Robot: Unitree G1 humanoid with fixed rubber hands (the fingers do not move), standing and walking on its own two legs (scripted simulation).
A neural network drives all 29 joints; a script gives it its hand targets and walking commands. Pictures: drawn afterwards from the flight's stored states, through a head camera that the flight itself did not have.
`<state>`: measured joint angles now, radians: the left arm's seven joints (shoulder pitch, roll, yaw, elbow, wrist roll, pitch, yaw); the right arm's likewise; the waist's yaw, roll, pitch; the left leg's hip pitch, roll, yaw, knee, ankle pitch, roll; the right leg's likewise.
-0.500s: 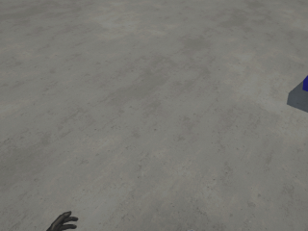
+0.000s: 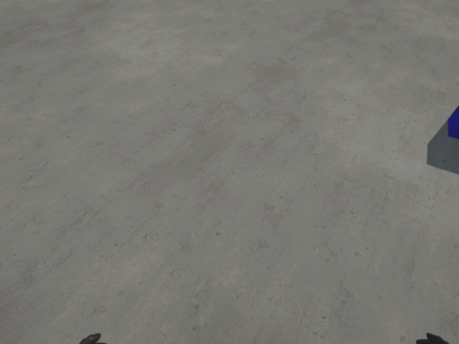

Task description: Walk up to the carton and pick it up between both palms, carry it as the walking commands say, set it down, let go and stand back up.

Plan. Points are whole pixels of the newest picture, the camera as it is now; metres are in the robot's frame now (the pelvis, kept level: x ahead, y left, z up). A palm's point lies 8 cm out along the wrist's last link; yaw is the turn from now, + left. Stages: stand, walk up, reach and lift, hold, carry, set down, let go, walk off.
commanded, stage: walk up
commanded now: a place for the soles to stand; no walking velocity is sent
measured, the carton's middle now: out of the picture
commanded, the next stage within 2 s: none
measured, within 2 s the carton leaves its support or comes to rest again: neither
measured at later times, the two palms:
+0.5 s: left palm (140, 242) +0.36 +0.25 -0.12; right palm (435, 266) +0.31 -0.38 -0.08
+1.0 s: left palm (200, 162) +0.61 +0.14 -0.12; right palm (446, 205) +0.47 -0.48 -0.08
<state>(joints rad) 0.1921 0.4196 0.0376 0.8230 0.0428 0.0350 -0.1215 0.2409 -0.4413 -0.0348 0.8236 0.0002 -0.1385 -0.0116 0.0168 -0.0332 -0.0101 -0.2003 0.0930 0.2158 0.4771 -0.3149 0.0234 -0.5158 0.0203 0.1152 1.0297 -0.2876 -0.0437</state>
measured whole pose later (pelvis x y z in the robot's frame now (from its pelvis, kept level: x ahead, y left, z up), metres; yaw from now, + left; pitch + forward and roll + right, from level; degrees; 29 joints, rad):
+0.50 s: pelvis +0.24 -0.05 -0.01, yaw -6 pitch +3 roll -1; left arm 0.19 0.41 0.04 0.81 0.04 0.03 -0.11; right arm 0.26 -0.44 -0.03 0.82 0.00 -0.12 -0.01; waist 0.06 -0.04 0.00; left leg -0.38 0.07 0.17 0.59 -0.22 0.02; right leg -0.40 0.07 0.11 0.75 -0.32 -0.03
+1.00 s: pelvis +0.45 -0.14 -0.01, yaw -13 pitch +3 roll -1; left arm 0.17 0.42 0.04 0.80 0.01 0.01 -0.12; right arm 0.27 -0.46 -0.03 0.82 0.00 -0.10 0.00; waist 0.06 -0.03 0.03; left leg -0.42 0.09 0.14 0.77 -0.51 -0.02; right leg -0.38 0.05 0.09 0.54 -0.22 -0.01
